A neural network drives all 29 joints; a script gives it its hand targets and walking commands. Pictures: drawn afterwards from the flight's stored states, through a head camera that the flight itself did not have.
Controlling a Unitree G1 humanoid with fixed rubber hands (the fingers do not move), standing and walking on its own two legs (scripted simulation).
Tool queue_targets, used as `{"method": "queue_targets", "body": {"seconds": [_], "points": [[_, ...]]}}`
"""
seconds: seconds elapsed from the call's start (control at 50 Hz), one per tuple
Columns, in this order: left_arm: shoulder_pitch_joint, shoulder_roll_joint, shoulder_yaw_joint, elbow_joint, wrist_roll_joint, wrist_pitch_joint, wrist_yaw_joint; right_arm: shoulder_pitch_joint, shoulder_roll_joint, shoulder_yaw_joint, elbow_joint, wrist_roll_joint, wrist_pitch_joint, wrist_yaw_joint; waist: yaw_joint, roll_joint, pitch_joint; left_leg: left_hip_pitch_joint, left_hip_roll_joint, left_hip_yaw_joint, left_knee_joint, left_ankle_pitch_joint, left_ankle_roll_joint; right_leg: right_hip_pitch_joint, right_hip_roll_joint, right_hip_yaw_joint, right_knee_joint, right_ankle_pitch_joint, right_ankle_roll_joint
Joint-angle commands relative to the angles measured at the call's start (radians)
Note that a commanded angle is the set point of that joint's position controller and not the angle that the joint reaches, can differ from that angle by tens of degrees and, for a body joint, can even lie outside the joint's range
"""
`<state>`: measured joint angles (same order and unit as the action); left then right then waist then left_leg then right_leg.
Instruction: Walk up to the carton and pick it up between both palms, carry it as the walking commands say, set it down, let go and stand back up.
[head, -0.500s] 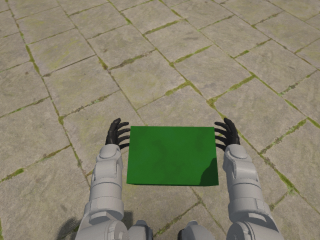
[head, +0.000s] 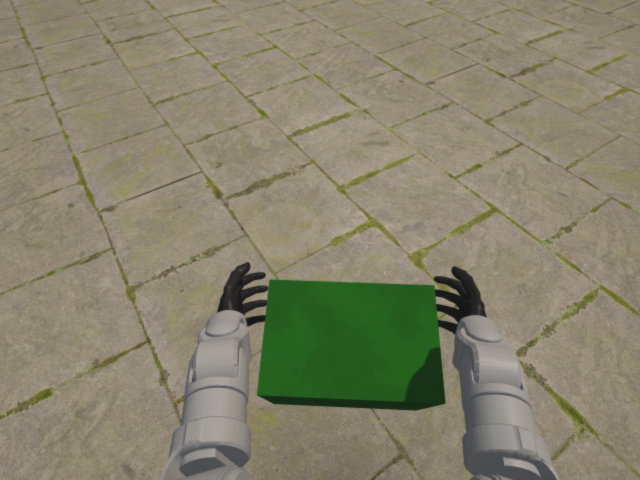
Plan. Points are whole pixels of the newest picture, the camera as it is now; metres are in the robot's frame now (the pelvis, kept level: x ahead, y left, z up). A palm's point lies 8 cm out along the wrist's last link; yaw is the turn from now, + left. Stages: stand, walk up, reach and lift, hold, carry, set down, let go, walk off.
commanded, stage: reach and lift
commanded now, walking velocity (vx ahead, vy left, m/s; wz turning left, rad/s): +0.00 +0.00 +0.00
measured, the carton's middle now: (347, 349) +0.31 -0.02 -0.08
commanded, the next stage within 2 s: hold in 1.42 s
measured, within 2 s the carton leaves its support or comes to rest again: neither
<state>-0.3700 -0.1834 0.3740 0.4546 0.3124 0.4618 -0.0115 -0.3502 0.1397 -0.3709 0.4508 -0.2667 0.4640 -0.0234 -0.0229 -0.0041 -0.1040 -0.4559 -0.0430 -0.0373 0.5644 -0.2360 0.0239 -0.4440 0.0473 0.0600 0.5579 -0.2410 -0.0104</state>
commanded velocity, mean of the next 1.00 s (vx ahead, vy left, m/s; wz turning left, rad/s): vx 0.00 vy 0.00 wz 0.00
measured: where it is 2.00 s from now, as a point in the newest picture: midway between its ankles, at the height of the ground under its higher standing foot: outside the picture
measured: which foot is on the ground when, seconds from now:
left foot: down 0.00-1.00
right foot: down 0.00-1.00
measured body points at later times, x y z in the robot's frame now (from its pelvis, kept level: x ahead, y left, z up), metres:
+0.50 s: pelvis +0.00 -0.01 +0.01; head -0.04 -0.01 +0.46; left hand +0.32 +0.14 +0.06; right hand +0.31 -0.18 +0.06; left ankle +0.02 +0.10 -0.73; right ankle +0.02 -0.11 -0.73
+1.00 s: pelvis +0.01 -0.02 +0.02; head -0.04 -0.02 +0.46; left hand +0.31 +0.15 +0.06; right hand +0.32 -0.17 +0.06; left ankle +0.02 +0.10 -0.73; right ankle +0.02 -0.11 -0.73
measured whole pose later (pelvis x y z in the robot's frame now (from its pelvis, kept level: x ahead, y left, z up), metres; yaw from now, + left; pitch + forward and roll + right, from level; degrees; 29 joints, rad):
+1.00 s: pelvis +0.01 -0.02 +0.02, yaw +1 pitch -7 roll +0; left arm -0.32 -0.17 0.31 0.27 0.33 0.72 -0.04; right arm -0.31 0.17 -0.27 0.29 -0.30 0.73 -0.04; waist 0.01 0.00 0.01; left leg -0.06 -0.03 -0.06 0.35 -0.18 0.00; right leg -0.04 0.05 0.05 0.36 -0.19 -0.03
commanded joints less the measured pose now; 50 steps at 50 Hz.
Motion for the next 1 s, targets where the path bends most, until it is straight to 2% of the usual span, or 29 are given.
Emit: {"method": "queue_targets", "body": {"seconds": [0.0,0.14,0.32,0.5,0.62,0.76,0.98], "points": [[-0.473,-0.918,-0.603,0.029,-0.210,0.015,-0.263,-0.523,0.947,0.595,-0.010,0.209,0.015,0.297,0.002,0.021,-0.341,0.277,-0.023,-0.071,-0.097,0.212,-0.011,0.211,0.037,0.029,-0.086,0.214,-0.005],[-0.482,-0.954,-0.646,-0.025,-0.248,0.064,-0.268,-0.533,0.949,0.639,-0.110,0.231,0.071,0.289,-0.022,0.013,-0.291,0.345,-0.023,-0.072,-0.133,0.215,-0.016,0.283,0.040,0.023,-0.127,0.223,-0.006],[-0.492,-0.948,-0.677,-0.081,-0.279,0.135,-0.273,-0.555,0.968,0.700,-0.193,0.272,0.150,0.286,-0.003,0.007,-0.229,0.401,-0.019,-0.069,-0.179,0.167,-0.014,0.348,0.028,0.022,-0.175,0.177,-0.002],[-0.532,-0.887,-0.624,-0.086,-0.266,0.195,-0.282,-0.571,0.971,0.645,-0.151,0.267,0.217,0.284,0.002,-0.007,-0.127,0.437,-0.013,-0.064,-0.227,0.124,-0.006,0.367,0.015,0.021,-0.226,0.133,0.008],[-0.564,-0.867,-0.625,-0.126,-0.276,0.205,-0.290,-0.594,0.989,0.649,-0.168,0.267,0.226,0.278,0.015,-0.011,-0.148,0.448,-0.020,-0.052,-0.232,0.149,-0.004,0.416,0.010,0.032,-0.237,0.167,0.013],[-0.525,-0.841,-0.631,-0.171,-0.281,0.212,-0.291,-0.566,0.987,0.661,-0.190,0.269,0.227,0.269,0.034,-0.005,-0.178,0.453,-0.021,-0.043,-0.235,0.192,-0.012,0.456,0.007,0.046,-0.242,0.216,0.018],[-0.488,-0.838,-0.667,-0.225,-0.291,0.224,-0.285,-0.516,0.948,0.659,-0.225,0.258,0.223,0.266,0.019,-0.005,-0.166,0.472,-0.022,-0.048,-0.241,0.228,-0.019,0.453,0.014,0.040,-0.241,0.242,0.014]]}}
